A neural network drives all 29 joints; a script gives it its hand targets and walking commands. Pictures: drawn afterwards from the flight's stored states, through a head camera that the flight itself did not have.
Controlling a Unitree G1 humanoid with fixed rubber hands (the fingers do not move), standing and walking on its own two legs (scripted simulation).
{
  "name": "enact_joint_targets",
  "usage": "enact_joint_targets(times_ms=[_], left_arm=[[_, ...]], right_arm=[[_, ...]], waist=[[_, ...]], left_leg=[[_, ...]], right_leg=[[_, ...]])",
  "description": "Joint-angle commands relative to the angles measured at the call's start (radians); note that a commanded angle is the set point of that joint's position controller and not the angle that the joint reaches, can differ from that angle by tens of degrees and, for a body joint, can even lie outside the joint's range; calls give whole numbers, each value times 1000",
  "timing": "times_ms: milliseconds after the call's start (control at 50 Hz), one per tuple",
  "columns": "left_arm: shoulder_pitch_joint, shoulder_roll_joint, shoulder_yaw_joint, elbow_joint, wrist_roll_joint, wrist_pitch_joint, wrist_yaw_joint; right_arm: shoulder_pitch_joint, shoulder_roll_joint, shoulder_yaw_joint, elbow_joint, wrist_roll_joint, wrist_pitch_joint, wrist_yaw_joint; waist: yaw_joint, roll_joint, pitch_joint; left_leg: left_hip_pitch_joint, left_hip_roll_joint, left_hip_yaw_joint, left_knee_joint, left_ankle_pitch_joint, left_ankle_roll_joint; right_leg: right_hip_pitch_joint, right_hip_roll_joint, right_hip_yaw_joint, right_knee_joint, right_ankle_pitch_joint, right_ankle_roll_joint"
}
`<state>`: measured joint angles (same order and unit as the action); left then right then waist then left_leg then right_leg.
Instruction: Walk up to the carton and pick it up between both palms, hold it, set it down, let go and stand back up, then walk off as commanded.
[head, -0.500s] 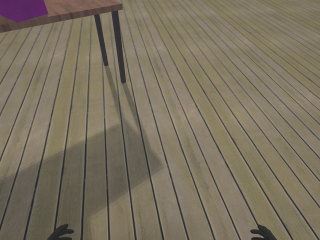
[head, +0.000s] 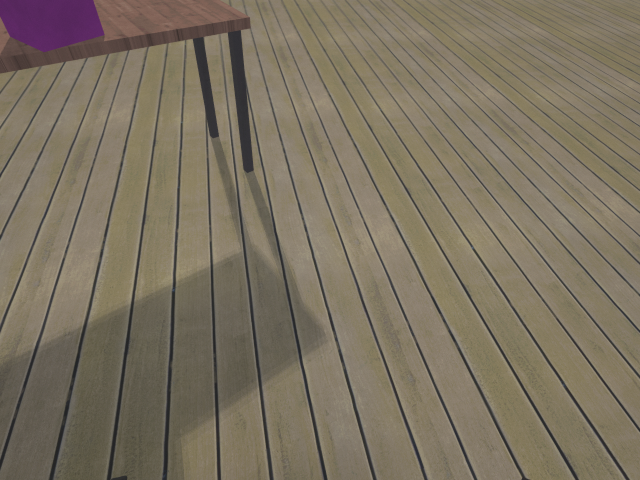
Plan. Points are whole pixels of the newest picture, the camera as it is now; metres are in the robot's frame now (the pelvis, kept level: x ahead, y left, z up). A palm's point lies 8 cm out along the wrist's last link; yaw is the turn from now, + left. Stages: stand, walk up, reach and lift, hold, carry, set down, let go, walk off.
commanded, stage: stand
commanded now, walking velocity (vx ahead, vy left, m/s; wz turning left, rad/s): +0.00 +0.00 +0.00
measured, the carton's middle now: out of the picture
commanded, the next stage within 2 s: walk up in 0.66 s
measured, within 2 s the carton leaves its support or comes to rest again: neither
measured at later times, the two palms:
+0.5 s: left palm out of the picture +0.07 +0.29 -0.11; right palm out of the picture +0.09 -0.30 -0.11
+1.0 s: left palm out of the picture +0.07 +0.33 -0.09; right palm out of the picture +0.13 -0.30 -0.10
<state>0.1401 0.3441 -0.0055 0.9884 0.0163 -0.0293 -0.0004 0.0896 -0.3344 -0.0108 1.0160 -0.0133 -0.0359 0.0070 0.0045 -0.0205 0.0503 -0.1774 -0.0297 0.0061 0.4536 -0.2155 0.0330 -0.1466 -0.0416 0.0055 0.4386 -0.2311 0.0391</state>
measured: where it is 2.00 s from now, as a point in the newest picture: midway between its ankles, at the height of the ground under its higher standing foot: (240, 455)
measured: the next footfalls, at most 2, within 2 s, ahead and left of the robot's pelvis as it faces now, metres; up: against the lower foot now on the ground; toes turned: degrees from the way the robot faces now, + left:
left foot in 1.14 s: +0.15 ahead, +0.21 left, +0.00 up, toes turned +22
right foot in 1.60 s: +0.41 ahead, +0.08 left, +0.00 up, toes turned +17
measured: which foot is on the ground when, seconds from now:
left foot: down 0.00-0.88, up 0.90-1.00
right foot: down 0.00-1.00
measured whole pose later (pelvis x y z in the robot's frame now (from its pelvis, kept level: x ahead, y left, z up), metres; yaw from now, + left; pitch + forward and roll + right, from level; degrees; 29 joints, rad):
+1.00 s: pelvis +0.01 +0.00 +0.00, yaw +9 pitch -2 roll -2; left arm 0.16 0.39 0.09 0.92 0.03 -0.08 0.00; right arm 0.19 -0.40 -0.08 0.95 -0.06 0.02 0.10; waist -0.02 0.02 0.03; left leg -0.44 0.02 -0.01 0.88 -0.35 0.00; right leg -0.10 -0.06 -0.15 0.38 -0.25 0.02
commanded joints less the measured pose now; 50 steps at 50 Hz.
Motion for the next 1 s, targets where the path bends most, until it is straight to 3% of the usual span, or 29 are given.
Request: enact_joint_targets(times_ms=[0,60,100,120,140,180,240,260,300,320,340,360,380,400,440,460,540,560,640,680,740,780,820,840,860,880,900,940,980], left_arm=[[-31,186,36,-35,12,-6,10],[-24,195,31,-16,-4,1,3],[-59,187,30,-28,11,-3,6],[-15,186,35,-8,3,2,4],[-87,200,36,-9,10,-4,9],[-60,202,34,8,8,3,7],[-25,189,38,-6,-7,-11,8],[-33,181,30,-3,-9,-12,7],[-51,222,49,-4,5,-7,9],[-47,182,30,7,8,-9,6],[-32,204,40,2,-1,-12,2],[-6,192,43,19,6,-13,5],[-23,226,38,22,-2,-5,1],[-6,201,45,12,-4,-8,5],[-11,231,43,33,-9,1,5],[-38,197,28,31,11,2,8],[-45,243,41,7,-13,-17,5],[-64,209,46,12,11,-11,9],[-35,200,28,21,-3,-6,6],[-40,161,19,11,-2,-7,17],[-19,207,31,-2,-9,-14,11],[-34,224,35,-7,-3,-20,11],[-77,199,33,-1,2,-12,11],[34,369,146,-45,-5,-31,1],[135,408,158,-30,4,-45,11],[136,395,157,-52,16,-46,14],[127,431,181,-92,23,-52,21],[10,358,179,-151,17,-65,18],[-58,363,185,-182,28,-68,14]], right_arm=[[-69,-210,-38,-42,1,-18,-13],[-60,-220,-40,-29,5,-16,-14],[-85,-207,-44,-39,3,-11,-7],[-70,-221,-45,-33,5,-23,-5],[-76,-190,-40,-25,9,-7,-4],[-41,-255,-49,-2,10,-14,-7],[-45,-243,-57,-9,-4,-2,-3],[-91,-211,-36,-12,-5,-6,-2],[-55,-197,-28,-2,-6,-14,-2],[-82,-196,-30,-13,8,-19,0],[-92,-212,-36,-4,-3,-13,-2],[-50,-235,-53,10,5,-14,-4],[-44,-209,-38,13,12,-16,-4],[-75,-232,-44,14,-1,-16,-7],[-19,-216,-37,15,9,-15,-6],[-34,-233,-46,23,11,-11,-9],[-48,-209,-32,25,2,-4,-8],[-21,-201,-38,29,5,-3,-10],[-10,-229,-46,44,3,-6,-11],[-83,-220,-34,20,-7,-1,-19],[-37,-183,-20,48,7,-2,-12],[-39,-207,-38,35,6,-2,-10],[-70,-191,-24,30,3,2,-14],[-39,-308,-102,-110,-24,14,46],[-86,-269,-93,-146,-37,25,66],[-160,-227,-85,-168,-56,37,78],[-160,-230,-95,-212,-65,38,88],[4,-266,-111,-204,-45,43,114],[23,-296,-129,-219,-22,40,136]], waist=[[12,61,-52],[19,24,-8],[-12,67,3],[7,-35,-16],[-25,-2,-18],[-24,6,-24],[-8,27,-50],[16,82,-30],[4,-31,-2],[-5,64,-88],[31,29,-74],[-5,55,-76],[1,62,-21],[22,36,-16],[-4,26,22],[-18,-23,-17],[-2,33,-54],[-25,36,-55],[-16,-1,-42],[6,53,-35],[4,-8,-53],[3,40,-39],[0,-18,-53],[49,-33,-105],[107,-91,-22],[114,-154,19],[103,-27,33],[14,-73,48],[-12,-90,-14]], left_leg=[[11,135,-132,-144,110,5],[-15,143,-139,-181,48,10],[-9,141,-134,-188,4,5],[-7,153,-158,-176,-6,10],[25,152,-148,-192,3,5],[55,145,-143,-205,-31,4],[25,141,-159,-216,-34,7],[-14,159,-159,-220,-53,15],[-27,146,-159,-222,-43,4],[5,161,-164,-221,-39,8],[6,142,-144,-196,54,6],[30,135,-131,-191,44,-4],[7,130,-135,-203,34,-6],[5,136,-140,-214,43,-8],[18,138,-126,-202,44,-7],[60,146,-135,-196,49,-1],[39,140,-127,-168,98,0],[66,122,-115,-169,108,-7],[55,143,-145,-175,140,-1],[23,150,-124,-179,146,6],[33,149,-162,-186,101,6],[46,141,-130,-168,117,8],[39,153,-134,-179,107,1],[-264,64,-207,-53,-299,44],[-614,12,-106,140,-340,4],[-626,43,-64,393,-244,-1],[-625,131,-73,475,-210,-10],[-617,166,-115,534,-135,-45],[-440,211,-106,453,-118,-43]], right_leg=[[9,-74,69,-97,97,-72],[-8,-77,63,-107,59,-68],[-26,-70,46,-100,43,-64],[2,-73,78,-130,64,-65],[-37,-79,67,-123,45,-74],[-69,-84,88,-158,-9,-68],[-4,-71,72,-122,22,-60],[16,-87,81,-116,43,-67],[1,-66,61,-106,25,-75],[35,-77,62,-112,58,-66],[44,-87,75,-128,44,-62],[15,-81,86,-134,74,-68],[4,-83,82,-135,72,-75],[23,-80,72,-119,102,-63],[-31,-91,95,-151,58,-73],[-41,-82,76,-153,13,-75],[12,-83,87,-169,98,-63],[-4,-78,82,-163,78,-65],[-7,-75,71,-153,54,-56],[25,-85,63,-153,96,-61],[30,-96,74,-153,100,-76],[16,-101,95,-163,145,-68],[17,-87,68,-139,123,-67],[259,-89,49,-133,-297,-121],[418,-230,220,-238,-539,-173],[273,-430,401,-331,-529,-231],[202,-521,408,-342,-465,-303],[194,-420,271,-341,-406,-260],[97,-358,65,-297,-294,-230]])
